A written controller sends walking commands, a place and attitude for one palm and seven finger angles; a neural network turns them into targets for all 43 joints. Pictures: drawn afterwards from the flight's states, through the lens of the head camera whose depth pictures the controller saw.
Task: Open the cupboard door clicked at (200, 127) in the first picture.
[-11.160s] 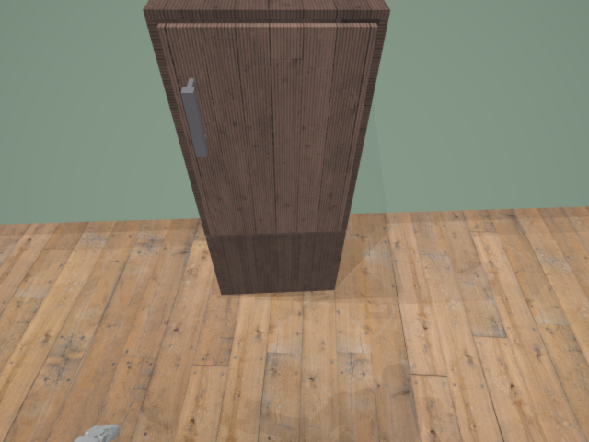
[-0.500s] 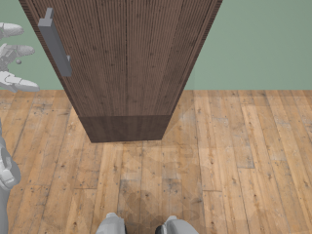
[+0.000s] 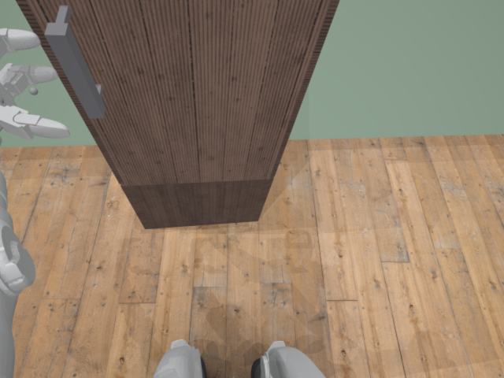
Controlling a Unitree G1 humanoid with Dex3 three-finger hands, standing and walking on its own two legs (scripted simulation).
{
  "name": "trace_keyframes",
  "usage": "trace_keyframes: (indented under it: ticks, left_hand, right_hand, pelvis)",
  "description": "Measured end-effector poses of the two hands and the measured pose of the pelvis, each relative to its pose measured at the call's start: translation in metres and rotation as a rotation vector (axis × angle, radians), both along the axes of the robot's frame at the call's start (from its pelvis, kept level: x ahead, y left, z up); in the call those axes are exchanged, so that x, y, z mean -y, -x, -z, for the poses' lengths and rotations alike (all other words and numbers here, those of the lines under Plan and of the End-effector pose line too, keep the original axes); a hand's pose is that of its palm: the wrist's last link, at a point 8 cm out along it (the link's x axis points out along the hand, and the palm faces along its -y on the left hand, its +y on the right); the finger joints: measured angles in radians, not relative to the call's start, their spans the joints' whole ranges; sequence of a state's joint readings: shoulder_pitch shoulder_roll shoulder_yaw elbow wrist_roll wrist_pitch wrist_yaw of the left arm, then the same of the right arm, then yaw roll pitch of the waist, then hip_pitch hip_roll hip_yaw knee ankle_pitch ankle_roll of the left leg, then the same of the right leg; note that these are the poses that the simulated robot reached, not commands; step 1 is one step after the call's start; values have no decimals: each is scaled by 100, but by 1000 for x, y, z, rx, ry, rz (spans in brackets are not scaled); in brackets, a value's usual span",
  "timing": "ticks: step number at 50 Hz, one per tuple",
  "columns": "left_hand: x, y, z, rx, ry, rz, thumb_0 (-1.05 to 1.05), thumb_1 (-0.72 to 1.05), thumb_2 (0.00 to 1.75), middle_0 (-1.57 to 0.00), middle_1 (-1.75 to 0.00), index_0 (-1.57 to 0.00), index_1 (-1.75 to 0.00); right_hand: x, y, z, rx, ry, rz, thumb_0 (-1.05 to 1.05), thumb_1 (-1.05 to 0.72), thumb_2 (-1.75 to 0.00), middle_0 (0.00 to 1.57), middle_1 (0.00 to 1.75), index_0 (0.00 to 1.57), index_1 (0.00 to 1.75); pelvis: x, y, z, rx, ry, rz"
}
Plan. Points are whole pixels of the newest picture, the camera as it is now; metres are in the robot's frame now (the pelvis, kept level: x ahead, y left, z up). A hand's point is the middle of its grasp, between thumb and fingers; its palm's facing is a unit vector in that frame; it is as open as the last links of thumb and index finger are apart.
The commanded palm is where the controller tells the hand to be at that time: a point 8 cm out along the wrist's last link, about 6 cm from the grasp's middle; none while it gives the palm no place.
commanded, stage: slide the fingers in behind the handle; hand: left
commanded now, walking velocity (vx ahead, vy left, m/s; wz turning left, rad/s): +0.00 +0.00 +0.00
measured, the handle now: (81, 67) +0.56 +0.21 +0.10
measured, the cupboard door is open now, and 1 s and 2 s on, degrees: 0 0 1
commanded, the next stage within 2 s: close the thumb around the handle in 1.58 s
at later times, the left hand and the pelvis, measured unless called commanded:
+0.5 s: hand (58, 92) +0.51 +0.23 +0.11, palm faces +0.01 -1.00 -0.01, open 13.9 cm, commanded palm +0.49 +0.27 +0.10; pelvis +0.00 +0.00 +0.00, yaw +0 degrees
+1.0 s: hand (89, 93) +0.51 +0.19 +0.11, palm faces +0.02 -1.00 -0.01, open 13.9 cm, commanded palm +0.48 +0.24 +0.10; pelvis +0.00 -0.01 +0.00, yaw +0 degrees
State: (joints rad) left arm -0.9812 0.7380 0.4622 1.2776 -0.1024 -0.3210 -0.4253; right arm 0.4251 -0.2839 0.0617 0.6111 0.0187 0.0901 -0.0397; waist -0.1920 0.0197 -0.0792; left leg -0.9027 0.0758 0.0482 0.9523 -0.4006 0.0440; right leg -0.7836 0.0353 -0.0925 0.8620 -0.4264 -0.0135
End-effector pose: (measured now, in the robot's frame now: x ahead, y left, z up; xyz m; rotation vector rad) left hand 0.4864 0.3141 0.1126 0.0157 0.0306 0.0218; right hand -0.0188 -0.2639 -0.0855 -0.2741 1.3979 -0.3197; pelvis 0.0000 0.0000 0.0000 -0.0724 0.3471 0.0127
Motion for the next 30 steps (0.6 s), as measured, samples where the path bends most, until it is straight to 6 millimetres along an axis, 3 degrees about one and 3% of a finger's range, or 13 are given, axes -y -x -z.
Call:
trace_keyframes:
  ticks: [6, 11, 30]
  left_hand:
    - [7, -3, 0, 4, 4, 17, -1, -50, 30, -30, -120, -30, -120]
    - [16, -4, 3, 10, 12, 18, -1, -50, 30, -30, -120, -30, -120]
    - [38, 3, 1, 19, 8, 11, -1, -50, 30, -30, -120, -30, -120]
  right_hand:
    - [3, 17, -4, -42, 6, 23, 1, -91, -90, 20, 30, 20, 30]
    - [5, 18, -6, -43, 10, 28, 1, -91, -90, 20, 30, 20, 30]
    - [4, -22, 2, 66, -27, -19, 1, -91, -90, 20, 30, 20, 30]
  pelvis:
    - [1, 0, -1, -3, -1, 4]
    - [1, -2, -2, -2, -2, 7]
    - [4, -3, -3, 22, -10, -2]
